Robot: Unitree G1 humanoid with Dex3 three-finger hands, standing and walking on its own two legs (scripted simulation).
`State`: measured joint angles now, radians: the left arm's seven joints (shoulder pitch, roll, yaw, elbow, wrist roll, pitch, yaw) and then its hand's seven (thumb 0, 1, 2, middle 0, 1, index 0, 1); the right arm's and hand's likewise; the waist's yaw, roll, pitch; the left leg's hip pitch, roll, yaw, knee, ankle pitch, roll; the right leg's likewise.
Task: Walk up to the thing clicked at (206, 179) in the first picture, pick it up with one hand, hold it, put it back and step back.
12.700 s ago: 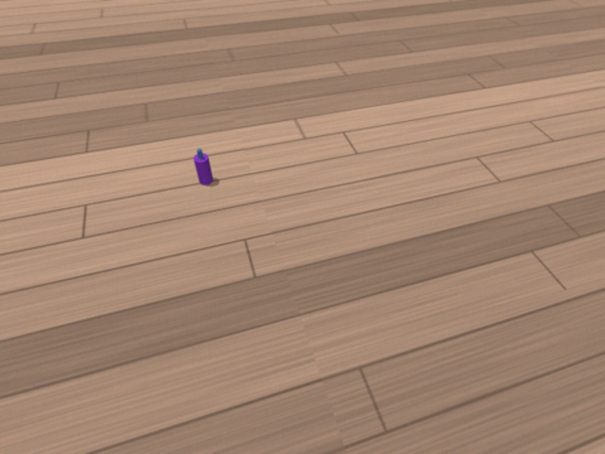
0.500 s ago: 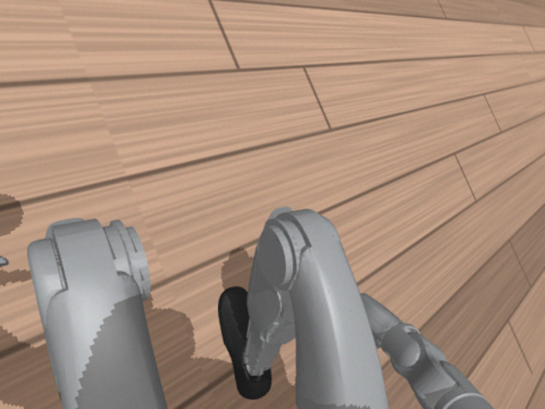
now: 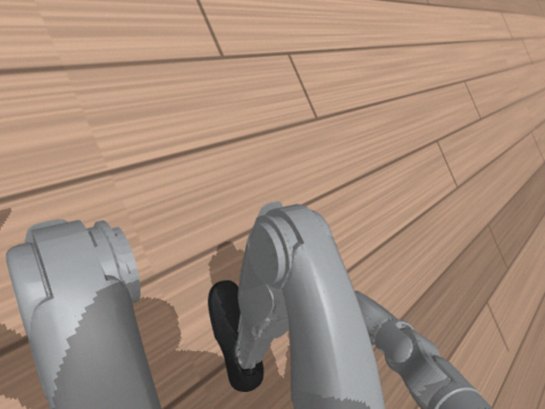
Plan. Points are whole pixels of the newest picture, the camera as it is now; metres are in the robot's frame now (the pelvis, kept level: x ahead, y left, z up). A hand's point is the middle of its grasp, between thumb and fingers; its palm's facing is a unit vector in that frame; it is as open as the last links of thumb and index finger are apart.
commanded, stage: close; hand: left
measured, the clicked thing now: out of the picture +0.39 +0.33 -0.18
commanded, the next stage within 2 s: settle in 0.16 s
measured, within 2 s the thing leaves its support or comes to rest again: leaves its support in 0.56 s
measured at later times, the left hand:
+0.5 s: hand out of the picture +0.39 +0.33 -0.16, palm faces +0.48 -0.88 +0.01, open 9.5 cm
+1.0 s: hand out of the picture +0.36 +0.35 -0.05, palm faces +0.48 -0.88 -0.01, open 9.7 cm
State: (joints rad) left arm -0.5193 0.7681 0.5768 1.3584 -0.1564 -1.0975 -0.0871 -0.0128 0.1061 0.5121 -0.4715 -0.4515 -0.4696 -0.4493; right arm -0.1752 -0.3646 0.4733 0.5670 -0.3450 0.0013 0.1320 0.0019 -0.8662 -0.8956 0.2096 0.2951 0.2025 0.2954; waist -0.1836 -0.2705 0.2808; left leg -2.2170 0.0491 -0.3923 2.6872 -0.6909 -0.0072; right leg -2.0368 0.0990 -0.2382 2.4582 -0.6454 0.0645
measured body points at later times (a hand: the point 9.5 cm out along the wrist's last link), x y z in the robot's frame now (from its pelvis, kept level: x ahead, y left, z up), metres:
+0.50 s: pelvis +0.00 +0.00 +0.00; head +0.21 +0.20 +0.35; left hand +0.36 +0.37 -0.16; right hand +0.19 -0.23 -0.03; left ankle +0.09 +0.13 -0.24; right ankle +0.14 -0.13 -0.24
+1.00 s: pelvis +0.01 -0.01 +0.03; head +0.18 +0.15 +0.41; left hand +0.33 +0.39 -0.05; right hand +0.22 -0.23 -0.04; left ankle +0.09 +0.13 -0.24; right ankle +0.14 -0.13 -0.24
